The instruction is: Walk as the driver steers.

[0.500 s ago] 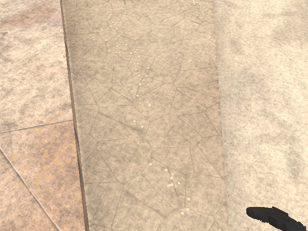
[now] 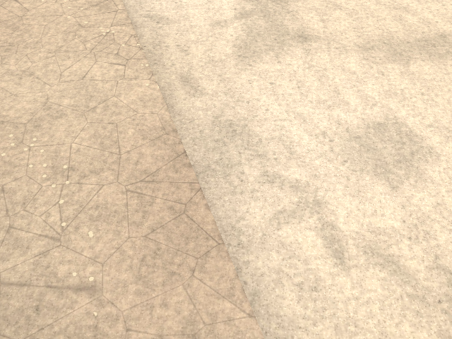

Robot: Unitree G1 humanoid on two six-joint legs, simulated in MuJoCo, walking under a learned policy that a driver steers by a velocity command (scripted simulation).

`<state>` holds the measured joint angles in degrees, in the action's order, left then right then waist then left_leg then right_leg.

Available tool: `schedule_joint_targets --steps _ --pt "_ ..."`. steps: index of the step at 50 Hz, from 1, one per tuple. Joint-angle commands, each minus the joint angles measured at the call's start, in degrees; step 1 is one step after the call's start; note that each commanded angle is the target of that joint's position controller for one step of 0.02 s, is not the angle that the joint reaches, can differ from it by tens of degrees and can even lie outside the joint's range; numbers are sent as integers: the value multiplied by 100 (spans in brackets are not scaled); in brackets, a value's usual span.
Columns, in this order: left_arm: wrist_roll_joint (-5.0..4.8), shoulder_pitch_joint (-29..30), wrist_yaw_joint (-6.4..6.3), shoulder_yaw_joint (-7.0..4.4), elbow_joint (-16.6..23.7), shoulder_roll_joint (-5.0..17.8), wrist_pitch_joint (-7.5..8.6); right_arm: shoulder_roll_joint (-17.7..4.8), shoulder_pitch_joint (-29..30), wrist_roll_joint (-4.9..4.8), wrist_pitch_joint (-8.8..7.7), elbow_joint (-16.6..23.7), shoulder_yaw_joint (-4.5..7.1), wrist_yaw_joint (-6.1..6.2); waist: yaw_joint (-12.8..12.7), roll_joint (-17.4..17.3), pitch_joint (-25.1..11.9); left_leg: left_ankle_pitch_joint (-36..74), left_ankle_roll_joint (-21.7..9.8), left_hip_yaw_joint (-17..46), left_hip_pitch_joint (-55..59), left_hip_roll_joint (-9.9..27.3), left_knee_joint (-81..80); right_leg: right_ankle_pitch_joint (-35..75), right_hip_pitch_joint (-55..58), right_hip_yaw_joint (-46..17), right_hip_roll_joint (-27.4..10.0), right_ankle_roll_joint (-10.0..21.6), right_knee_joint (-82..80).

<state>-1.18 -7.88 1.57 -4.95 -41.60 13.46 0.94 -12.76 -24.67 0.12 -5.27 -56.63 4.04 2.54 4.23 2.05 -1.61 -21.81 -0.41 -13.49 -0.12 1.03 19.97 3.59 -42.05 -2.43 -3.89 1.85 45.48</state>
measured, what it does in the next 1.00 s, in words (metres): walks ahead, turning right: right foot, then left foot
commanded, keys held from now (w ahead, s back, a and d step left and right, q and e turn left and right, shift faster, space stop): w+e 0.30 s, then w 0.70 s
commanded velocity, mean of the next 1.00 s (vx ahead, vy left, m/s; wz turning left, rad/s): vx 0.50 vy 0.00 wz -0.30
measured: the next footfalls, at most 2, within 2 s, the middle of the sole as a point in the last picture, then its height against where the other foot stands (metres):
right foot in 0.12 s outside the picture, level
left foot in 0.64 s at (203, 330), level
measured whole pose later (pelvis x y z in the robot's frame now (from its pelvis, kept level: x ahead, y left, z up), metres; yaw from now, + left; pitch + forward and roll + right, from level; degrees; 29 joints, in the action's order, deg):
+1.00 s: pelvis +0.54 -0.03 +0.01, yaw -17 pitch +0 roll +2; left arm 2.4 -9.6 2.2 -2.5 -43.0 16.1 -0.1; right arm -13.3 -24.6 0.2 -5.3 -52.5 2.7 0.3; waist 1.7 3.9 1.4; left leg -14.0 -5.4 -3.8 -3.5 -5.9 17.1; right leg 1.8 -33.2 -3.3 -1.0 1.3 45.9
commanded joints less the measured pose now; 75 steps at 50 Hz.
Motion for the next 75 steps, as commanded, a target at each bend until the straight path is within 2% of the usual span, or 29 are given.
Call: schedule_joint_targets --steps 1,4,5,6,7,8,9,11,13,17,23,30,32,33,34,36,38,41,48,57,61,63,64,65,66,67,69,72,75 --pt "-24 972 164 100 798 -34 105 -974 -4 -79 2 345 199 31 26 -542 808 2967 -563 408 -298 1524 -547 -335 40 494 101 158 -481" --pt "-29 752 227 -13 961 246 119 -1324 90 -161 109 459 301 32 -334 -838 461 5909 -514 129 85 1596 520 -1462 962 1013 589 518 -647" --pt "590 -102 186 2 564 349 73 -1002 -327 254 105 368 171 -70 -468 -664 287 6336 -469 -204 296 1435 1578 -2002 1604 1396 1069 683 -1077" --pt "637 -942 114 -103 324 454 141 -1011 -592 217 101 319 164 -110 -824 -743 -314 5971 -358 -240 -302 1434 3002 -1600 3109 1231 1247 887 -1373" --pt "613 -1336 53 -255 360 957 137 -867 -693 96 83 544 121 -162 -1074 -345 -1113 3574 -172 -206 -2026 1193 4913 -2318 4940 -577 79 1348 -1453" --pt "320 -1311 70 -405 501 1684 82 -734 -348 42 27 1103 98 -281 -975 912 -1994 -1119 152 334 -3821 -98 6990 -1076 6221 -4082 -1692 2298 -2202" --pt "295 -1834 5 -394 431 1619 -18 -1026 664 51 -12 1407 164 -318 -1364 -97 -1954 -521 50 1420 -4591 34 7067 -303 6375 -3874 -1483 2178 -2427" --pt "256 -1197 -75 -223 237 1058 11 -705 880 32 -51 1504 18 -255 -877 -260 -543 222 -17 1520 -4466 570 5885 559 4732 -2386 -1142 1721 -2475" --pt "244 -666 -59 -69 307 666 45 -746 588 234 171 1456 31 -219 -374 -34 -79 163 25 1579 -3738 718 5180 442 3405 -1787 -622 1470 -2828" --pt "219 -850 4 -68 173 856 204 -624 784 262 399 1593 -6 -312 -233 -23 -41 812 158 1457 -3423 629 4039 275 2785 -1405 -369 1499 -3322" --pt "116 -1455 -4 -36 -71 894 291 -547 2121 216 385 1919 -106 -386 -685 194 263 2330 165 1410 -3485 506 2221 -492 3252 -1214 -285 1158 -3560" --pt "200 -1613 -130 -73 -173 1229 299 -739 2304 160 281 2094 -54 -376 -644 330 421 1272 -115 1287 -2468 105 983 -288 3823 -1407 -654 856 -2990" --pt "227 -1667 -118 16 -217 996 308 -994 1033 242 173 1687 66 -257 -126 -143 -192 1082 -405 1421 -646 113 579 606 3464 -915 -145 619 -1327" --pt "154 -1718 -95 142 14 636 309 -1439 78 354 108 1611 155 -195 221 -887 -1055 463 -822 2867 843 1335 386 -516 2429 -442 322 393 429" --pt "159 -2169 -93 158 56 533 279 -1935 -227 248 176 1406 298 -220 43 -2207 -1377 444 -1327 4917 1497 2161 -297 -3414 990 -54 1122 210 1699" --pt "271 -1558 -86 91 -61 873 216 -999 593 80 200 1529 64 -295 -172 -725 -220 333 -1152 4042 424 1721 -420 -2718 582 -489 551 268 1848" --pt "332 -1252 -22 133 -22 757 127 -708 847 90 173 1470 -33 -264 -342 -728 119 1407 -988 3109 -257 1295 -719 -2434 936 -189 261 144 1371" --pt "425 -1386 34 178 -111 649 9 -844 723 62 36 1289 5 -260 -482 -733 -73 3282 -1138 2357 -615 1048 -751 -2044 1460 131 383 -13 1376" --pt "370 -199 59 125 195 706 -62 -860 25 -23 -109 649 45 -208 -474 -614 406 3068 -1121 2103 -154 987 -704 -48 434 -273 151 -68 78" --pt "343 1066 169 270 433 377 166 -613 -685 184 43 286 -62 65 98 -135 895 2396 -1078 2164 -356 694 941 1499 426 -68 62 115 -1663" --pt "224 775 101 319 145 302 298 -438 -796 246 147 208 -140 131 281 -160 836 2395 -907 2184 -614 384 1939 1971 1452 78 24 102 -2715" --pt "327 -453 4 223 -438 490 376 -481 -812 231 215 136 -145 98 -126 163 482 2574 -851 2059 -804 212 3355 2178 2667 371 130 153 -3143" --pt "-17 -1051 62 40 -494 828 369 -697 -287 -98 215 343 -118 -7 -656 396 -123 2307 -503 1895 -1605 -9 4700 3871 3984 198 -67 236 -3043" --pt "141 -2313 82 9 -897 1142 313 -179 -847 -121 179 161 -236 -124 -989 1550 -1412 -2345 58 1437 -3699 -847 7663 7504 6889 -550 -1317 1039 -1233" --pt "147 -2508 129 99 -957 956 264 -342 -1410 -396 102 120 -344 -195 -1121 1353 -2699 -3402 265 2244 -4698 -842 9348 7688 8108 -1553 -2163 1859 -425" --pt "120 -2198 113 125 -815 863 146 -663 -1109 -454 46 232 -248 -243 -1223 855 -2799 -3148 340 2449 -5289 -546 9667 6712 7847 -1661 -2225 2098 -768" --pt "51 -926 -11 251 -676 719 15 -490 -190 -346 223 678 -233 -119 -603 -477 -1759 -1957 532 1890 -5422 47 9195 3042 5688 -1700 -1969 2055 -1669" --pt "257 125 -134 418 -592 542 -12 -99 304 -121 690 1017 -292 211 -54 -138 -186 -1616 615 1595 -4015 263 8533 251 1844 -1514 -1660 1696 -3023" --pt "325 -215 -151 371 -808 611 0 12 588 4 640 1258 -346 374 -46 352 -136 -1634 424 1495 -3928 307 7483 714 1748 -745 -1012 1320 -3000"
Keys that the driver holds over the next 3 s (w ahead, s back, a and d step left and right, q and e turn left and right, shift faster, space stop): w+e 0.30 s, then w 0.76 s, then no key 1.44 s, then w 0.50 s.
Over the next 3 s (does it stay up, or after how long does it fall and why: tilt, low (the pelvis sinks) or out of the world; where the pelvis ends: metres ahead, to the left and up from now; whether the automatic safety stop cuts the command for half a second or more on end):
stays up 0.92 -0.16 -0.12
